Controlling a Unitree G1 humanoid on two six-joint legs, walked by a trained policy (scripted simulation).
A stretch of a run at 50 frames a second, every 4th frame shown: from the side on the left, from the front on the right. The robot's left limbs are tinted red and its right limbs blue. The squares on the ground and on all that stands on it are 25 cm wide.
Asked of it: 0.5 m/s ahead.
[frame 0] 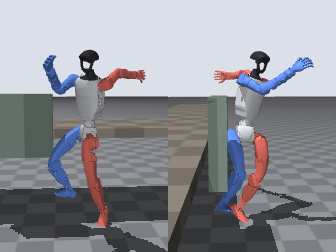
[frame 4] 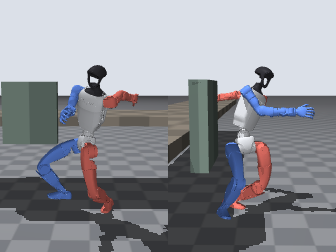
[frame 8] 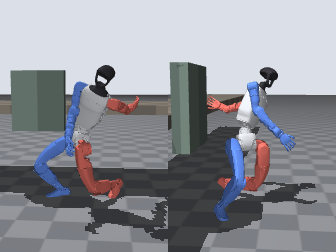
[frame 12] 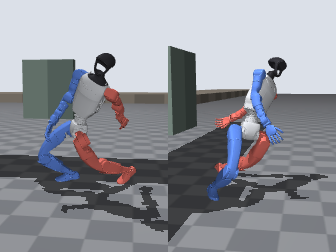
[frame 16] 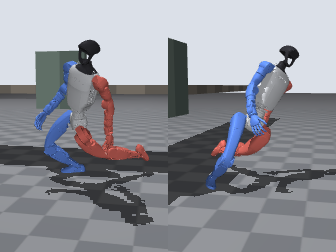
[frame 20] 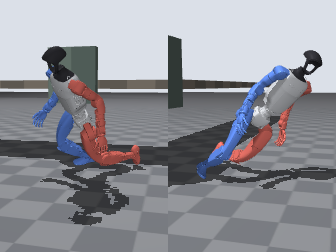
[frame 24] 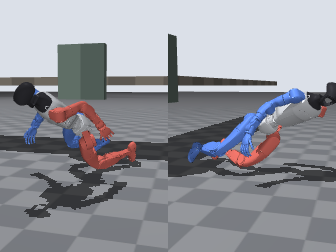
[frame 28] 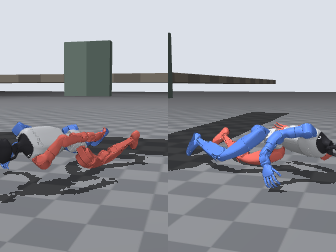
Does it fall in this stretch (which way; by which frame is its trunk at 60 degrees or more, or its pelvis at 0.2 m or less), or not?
yes: goes over forward and to its left; its trunk at 60 degrees or more by frame 24
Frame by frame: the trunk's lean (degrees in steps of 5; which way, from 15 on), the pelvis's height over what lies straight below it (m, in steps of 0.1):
0: 15 to its left, 0.8
4: 25 to its left, 0.6
8: 30 backward and to its left, 0.6
12: 35 backward and to its left, 0.6
16: 30 to its left, 0.5
20: 40 to its left, 0.5
24: 65 forward and to its left, 0.4
28: 90 forward and to its left, 0.2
